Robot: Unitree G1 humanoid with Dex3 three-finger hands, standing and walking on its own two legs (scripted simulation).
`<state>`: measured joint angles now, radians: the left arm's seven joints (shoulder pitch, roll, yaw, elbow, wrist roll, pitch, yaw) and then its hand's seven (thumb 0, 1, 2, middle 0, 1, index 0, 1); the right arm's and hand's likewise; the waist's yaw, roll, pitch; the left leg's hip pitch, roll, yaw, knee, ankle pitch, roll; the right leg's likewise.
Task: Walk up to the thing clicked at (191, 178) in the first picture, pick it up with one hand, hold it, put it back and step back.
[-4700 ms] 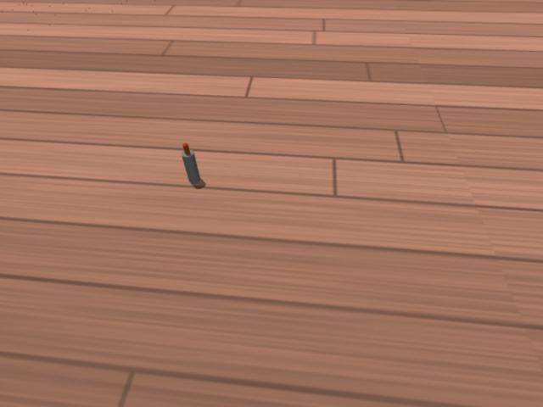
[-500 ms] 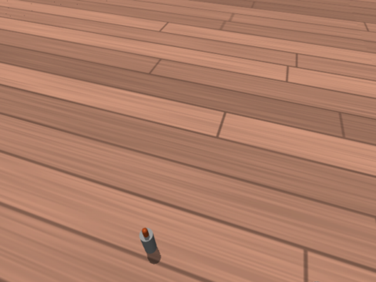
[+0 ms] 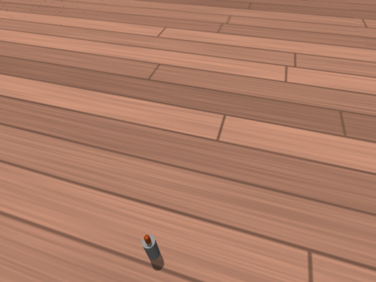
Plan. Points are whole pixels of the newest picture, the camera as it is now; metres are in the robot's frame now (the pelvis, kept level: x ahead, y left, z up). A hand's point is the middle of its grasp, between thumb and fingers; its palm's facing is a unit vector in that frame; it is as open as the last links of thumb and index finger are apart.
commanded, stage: walk up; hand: left
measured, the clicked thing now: (150, 245) +0.40 +0.22 -0.66
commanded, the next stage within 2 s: stand in 0.42 s
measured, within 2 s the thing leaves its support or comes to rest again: neither
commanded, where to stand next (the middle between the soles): +0.07 +0.01 m, yaw +0 degrees
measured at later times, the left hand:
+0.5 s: hand out of the picture +0.10 +0.25 -0.15, palm faces -0.02 -0.94 -0.34, open 7.3 cm
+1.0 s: hand out of the picture +0.10 +0.24 -0.15, palm faces -0.03 -0.94 -0.34, open 7.3 cm
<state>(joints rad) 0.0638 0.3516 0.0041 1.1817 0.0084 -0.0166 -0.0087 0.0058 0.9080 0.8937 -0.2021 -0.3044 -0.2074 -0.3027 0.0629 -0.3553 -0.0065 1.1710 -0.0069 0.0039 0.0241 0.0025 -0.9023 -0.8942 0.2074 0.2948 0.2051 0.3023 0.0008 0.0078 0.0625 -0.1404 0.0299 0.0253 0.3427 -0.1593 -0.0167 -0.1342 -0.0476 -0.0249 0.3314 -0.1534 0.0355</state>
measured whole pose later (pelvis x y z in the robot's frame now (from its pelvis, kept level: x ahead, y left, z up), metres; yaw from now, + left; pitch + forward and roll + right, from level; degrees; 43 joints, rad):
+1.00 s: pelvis +0.02 -0.02 +0.00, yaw +0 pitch -2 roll +0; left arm 0.09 0.35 0.00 1.14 0.01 -0.01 -0.01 0.01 0.91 0.89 -0.20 -0.30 -0.21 -0.30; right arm 0.08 -0.35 0.00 1.15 -0.02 -0.01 0.01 0.00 -0.90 -0.89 0.21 0.29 0.21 0.30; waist -0.01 0.00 0.05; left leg -0.11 0.05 0.02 0.32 -0.17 -0.04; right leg -0.11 -0.03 -0.03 0.33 -0.18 0.01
